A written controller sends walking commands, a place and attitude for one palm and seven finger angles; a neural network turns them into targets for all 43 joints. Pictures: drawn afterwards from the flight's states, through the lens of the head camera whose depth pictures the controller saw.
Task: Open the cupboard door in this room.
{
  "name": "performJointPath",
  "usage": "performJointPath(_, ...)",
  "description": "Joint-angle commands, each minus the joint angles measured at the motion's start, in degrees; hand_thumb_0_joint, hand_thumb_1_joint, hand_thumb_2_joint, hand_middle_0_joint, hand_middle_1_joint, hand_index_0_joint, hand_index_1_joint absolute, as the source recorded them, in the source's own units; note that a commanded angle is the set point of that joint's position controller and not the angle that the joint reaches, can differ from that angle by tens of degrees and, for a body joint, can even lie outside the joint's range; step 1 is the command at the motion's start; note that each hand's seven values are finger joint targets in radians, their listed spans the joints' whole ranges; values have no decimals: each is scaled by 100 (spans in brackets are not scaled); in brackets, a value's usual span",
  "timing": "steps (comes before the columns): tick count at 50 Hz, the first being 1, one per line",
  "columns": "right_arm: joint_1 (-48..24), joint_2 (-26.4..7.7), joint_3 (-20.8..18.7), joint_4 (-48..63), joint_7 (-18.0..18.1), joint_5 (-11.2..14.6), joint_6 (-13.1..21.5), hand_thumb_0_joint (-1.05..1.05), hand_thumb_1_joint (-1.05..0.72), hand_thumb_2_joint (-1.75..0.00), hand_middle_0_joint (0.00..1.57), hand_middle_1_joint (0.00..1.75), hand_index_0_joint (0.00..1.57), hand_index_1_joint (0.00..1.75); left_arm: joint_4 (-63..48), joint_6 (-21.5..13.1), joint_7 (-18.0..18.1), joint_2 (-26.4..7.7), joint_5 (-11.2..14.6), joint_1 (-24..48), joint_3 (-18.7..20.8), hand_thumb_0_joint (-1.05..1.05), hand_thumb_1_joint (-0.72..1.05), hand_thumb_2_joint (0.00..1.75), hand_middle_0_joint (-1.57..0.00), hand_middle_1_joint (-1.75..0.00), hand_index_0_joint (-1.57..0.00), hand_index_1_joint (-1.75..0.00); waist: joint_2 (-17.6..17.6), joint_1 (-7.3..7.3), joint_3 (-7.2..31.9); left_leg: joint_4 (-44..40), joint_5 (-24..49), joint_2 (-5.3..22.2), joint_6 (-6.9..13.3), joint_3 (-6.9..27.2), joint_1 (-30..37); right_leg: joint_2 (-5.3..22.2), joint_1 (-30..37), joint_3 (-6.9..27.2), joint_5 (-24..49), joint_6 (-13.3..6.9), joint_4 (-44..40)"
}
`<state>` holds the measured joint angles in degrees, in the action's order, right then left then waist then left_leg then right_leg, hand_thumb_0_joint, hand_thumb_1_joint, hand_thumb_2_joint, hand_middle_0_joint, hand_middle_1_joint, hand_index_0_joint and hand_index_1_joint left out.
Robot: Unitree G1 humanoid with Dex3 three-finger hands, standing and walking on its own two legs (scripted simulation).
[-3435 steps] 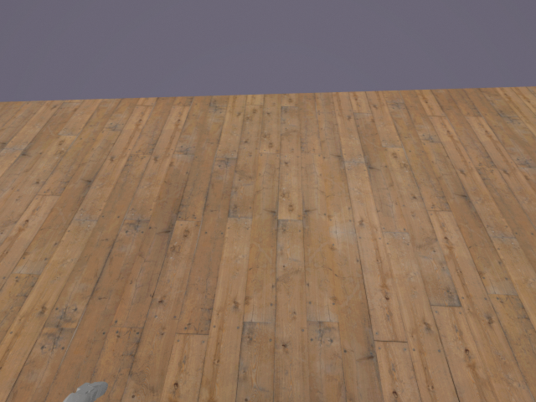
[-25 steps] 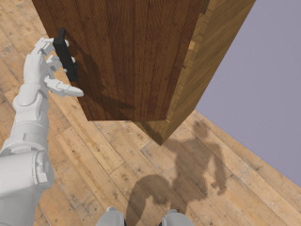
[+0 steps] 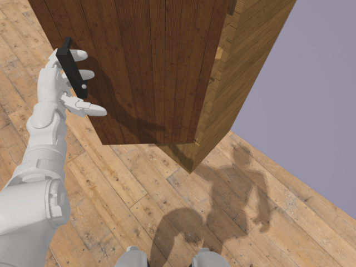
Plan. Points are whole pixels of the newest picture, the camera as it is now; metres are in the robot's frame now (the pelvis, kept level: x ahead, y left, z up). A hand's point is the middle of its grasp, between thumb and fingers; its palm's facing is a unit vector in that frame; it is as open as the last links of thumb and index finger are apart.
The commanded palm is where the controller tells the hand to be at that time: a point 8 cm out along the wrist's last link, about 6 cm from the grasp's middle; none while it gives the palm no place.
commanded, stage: slide the fingers in behind the handle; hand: left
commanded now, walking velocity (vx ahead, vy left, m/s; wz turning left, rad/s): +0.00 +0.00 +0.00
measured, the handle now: (75, 69) +0.54 +0.21 +0.09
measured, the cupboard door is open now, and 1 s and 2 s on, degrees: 45 45 79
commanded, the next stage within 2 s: close the thumb around the handle in 0.24 s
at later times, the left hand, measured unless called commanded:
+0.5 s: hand (84, 86) +0.49 +0.18 +0.10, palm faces +0.03 -1.00 -0.02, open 13.5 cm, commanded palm +0.46 +0.22 +0.09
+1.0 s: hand (84, 84) +0.50 +0.18 +0.09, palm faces +0.02 -1.00 -0.01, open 5.5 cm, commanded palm +0.47 +0.22 +0.09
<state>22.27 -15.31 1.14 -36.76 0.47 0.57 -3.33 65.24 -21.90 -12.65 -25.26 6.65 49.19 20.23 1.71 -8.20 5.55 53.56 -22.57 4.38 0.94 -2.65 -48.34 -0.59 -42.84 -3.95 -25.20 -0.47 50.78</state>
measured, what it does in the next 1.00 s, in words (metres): stands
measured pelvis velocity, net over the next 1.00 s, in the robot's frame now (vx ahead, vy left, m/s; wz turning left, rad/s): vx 0.00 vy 0.00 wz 0.00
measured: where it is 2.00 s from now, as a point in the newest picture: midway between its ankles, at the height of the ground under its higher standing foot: outside the picture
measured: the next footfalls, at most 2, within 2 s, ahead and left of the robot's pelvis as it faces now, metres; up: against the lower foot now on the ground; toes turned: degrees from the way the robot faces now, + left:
none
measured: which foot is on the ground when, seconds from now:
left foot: down 0.00-1.00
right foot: down 0.00-1.00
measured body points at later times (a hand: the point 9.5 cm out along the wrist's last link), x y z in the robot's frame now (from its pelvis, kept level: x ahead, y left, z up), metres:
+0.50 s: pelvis +0.00 +0.00 +0.00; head +0.10 +0.01 +0.44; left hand +0.48 +0.23 +0.10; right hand +0.02 -0.26 -0.12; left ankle +0.03 +0.11 -0.69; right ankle -0.01 -0.12 -0.69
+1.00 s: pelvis +0.00 +0.00 +0.00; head +0.11 +0.01 +0.44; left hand +0.49 +0.23 +0.10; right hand +0.02 -0.26 -0.12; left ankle +0.03 +0.11 -0.69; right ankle -0.01 -0.12 -0.69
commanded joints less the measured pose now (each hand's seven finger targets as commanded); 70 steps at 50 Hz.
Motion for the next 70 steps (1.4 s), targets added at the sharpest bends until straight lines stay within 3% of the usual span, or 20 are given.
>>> performJointPath(1, 775, -964, -355, 327, 76, 10, 89, 0, -90, -90, 20, 30, 20, 30, -1194, -380, 18, -1199, 76, 2741, -20, 0, -50, 30, -30, -120, -30, -120, 375, -142, 2399, -427, 1764, -299, 107, 433, 2280, -268, 338, 207, 1919, -7, -618)
performJointPath(3, 799, -995, -364, 331, 90, 7, 86, 0, -90, -90, 20, 30, 20, 30, -1175, -364, 21, -1425, 77, 2683, 155, 0, -50, 30, -30, -120, -30, -120, 300, -89, 2447, -445, 1664, -317, 116, 404, 2142, -258, 532, 245, 1923, -3, -646)
performJointPath(6, 782, -959, -369, 336, 82, 8, 87, 0, -90, -90, 20, 30, 20, 30, -1444, -442, -11, -1241, 83, 2764, -11, 0, -50, 30, -30, -120, -30, -120, 537, -89, 2687, -427, 1960, -308, 102, 429, 2431, -263, 491, 225, 2117, -23, -584)
performJointPath(8, 789, -955, -385, 312, 66, 2, 89, 0, -90, -90, 20, 30, 20, 30, -1338, -425, -1, -1025, 135, 2626, -96, 0, -50, 30, -30, -120, -30, -120, 387, -123, 2542, -429, 1941, -292, 98, 437, 2467, -278, 387, 192, 2056, -19, -632)
performJointPath(11, 774, -972, -390, 338, 65, 4, 85, 0, -90, -90, 20, 30, 20, 30, -1478, -496, 16, -1274, 114, 2536, 81, 0, -50, 30, -30, -120, -30, -120, 436, -7, 2689, -435, 2001, -319, 97, 413, 2413, -273, 593, 232, 2198, -30, -592)
performJointPath(13, 748, -920, -385, 323, 47, 16, 81, 0, -90, -90, 20, 30, 20, 30, -1397, -482, 4, -895, 118, 2497, -209, 0, -50, 30, -30, -120, -30, -120, 438, -77, 2444, -456, 1948, -307, 86, 423, 2456, -282, 427, 187, 2098, -33, -626)
performJointPath(16, 771, -972, -403, 265, 50, 5, 84, 0, -90, -90, 20, 30, 20, 30, -1447, -494, 58, -1030, 121, 2734, -124, 0, -50, 30, -30, -120, -30, -120, 373, -152, 2459, -444, 1912, -293, 103, 434, 2465, -278, 358, 202, 2061, -16, -632)
performJointPath(17, 782, -973, -405, 269, 53, -1, 76, 0, -90, -90, 20, 30, 20, 30, -1349, -481, 60, -1130, 100, 2586, -29, 0, -50, 30, -30, -120, -30, -120, 401, -78, 2475, -450, 1932, -306, 92, 436, 2434, -274, 428, 200, 2083, -32, -624)
performJointPath(19, 742, -941, -383, 283, 53, 11, 83, 0, -90, -90, 20, 30, 20, 30, -1312, -445, 28, -883, 107, 2657, -251, 0, -39, 35, -31, -121, -31, -121, 298, -164, 2358, -468, 1834, -312, 105, 432, 2373, -274, 393, 197, 2031, -13, -652)
performJointPath(26, 757, -954, -400, 263, 40, -5, 84, 0, -90, -90, 20, 30, 20, 30, -1426, -501, 51, -994, 111, 2631, -114, 0, 0, 52, -34, -125, -34, -125, 490, -78, 2608, -423, 2157, -297, 77, 467, 2617, -267, 361, 178, 2184, -38, -571)
performJointPath(30, 731, -935, -394, 260, 37, -8, 87, 0, -90, -90, 20, 30, 20, 30, -1375, -489, 77, -657, 126, 2746, -384, 0, 23, 61, -35, -128, -35, -128, 402, -188, 2367, -415, 2024, -298, 91, 491, 2580, -279, 180, 153, 2025, -42, -603)
performJointPath(32, 747, -988, -396, 217, 54, -9, 69, 0, -90, -90, 20, 30, 20, 30, -1196, -442, 120, -1026, 69, 2743, -140, 0, 34, 66, -36, -129, -36, -129, 316, -163, 2340, -434, 1911, -292, 82, 504, 2432, -263, 235, 170, 1972, -32, -593)
performJointPath(40, 777, -953, -376, 228, 59, -26, 85, 0, -90, -90, 20, 30, 20, 30, -1213, -417, 79, -776, 84, 2899, -324, 0, 79, 85, -39, -134, -39, -134, 355, -225, 2365, -410, 1971, -295, 92, 522, 2497, -267, 159, 143, 1955, -38, -586)
performJointPath(42, 771, -995, -381, 231, 69, -17, 76, 0, -90, -90, 20, 30, 20, 30, -1106, -374, 86, -1051, 80, 2795, -107, 0, 90, 90, -40, -135, -40, -135, 272, -175, 2445, -394, 1893, -298, 96, 497, 2383, -262, 238, 179, 1963, -22, -595)
performJointPath(44, 768, -963, -371, 247, 64, -18, 74, 0, -90, -90, 20, 30, 20, 30, -1185, -372, 65, -991, 48, 2895, -199, 0, 90, 90, -40, -135, -40, -135, 483, -182, 2444, -404, 1928, -311, 88, 485, 2412, -258, 247, 179, 1991, -29, -588)
performJointPath(45, 806, -976, -375, 257, 65, -32, 77, 0, -90, -90, 20, 30, 20, 30, -1168, -385, 70, -1100, 82, 2756, -35, 0, 90, 90, -40, -135, -40, -135, 408, -115, 2527, -370, 2031, -314, 97, 489, 2418, -272, 319, 171, 2067, -48, -553)
performJointPath(51, 806, -978, -392, 272, 57, -22, 61, 0, -90, -90, 20, 30, 20, 30, -1318, -431, 72, -1074, 78, 2745, -81, 0, 90, 90, -40, -135, -40, -135, 448, -127, 2656, -377, 2125, -280, 76, 509, 2561, -277, 253, 160, 2088, -37, -545)
performJointPath(57, 787, -980, -373, 287, 82, -12, 43, 0, -90, -90, 20, 30, 20, 30, -1167, -365, 48, -1167, 90, 2645, -15, 0, 90, 90, -40, -135, -40, -135, 311, -138, 2379, -434, 1892, -297, 101, 448, 2297, -276, 347, 182, 2019, -20, -618)
performJointPath(60, 814, -980, -376, 362, 79, -24, 39, 0, -90, -90, 20, 30, 20, 30, -1328, -400, 12, -1311, 110, 2348, 157, 0, 90, 90, -40, -135, -40, -135, 410, 14, 2655, -433, 2129, -316, 94, 427, 2393, -277, 576, 177, 2216, -49, -557)
performJointPath(70, 435, -874, -430, 840, -9, 91, -4, 0, -90, -90, 20, 30, 20, 30, -2626, -274, -43, -735, 448, 218, -8, 0, 90, 90, -40, -135, -40, -135, 202, 436, 2620, -662, 2563, -333, 94, 222, 2505, -289, 1310, 146, 2853, -58, -639)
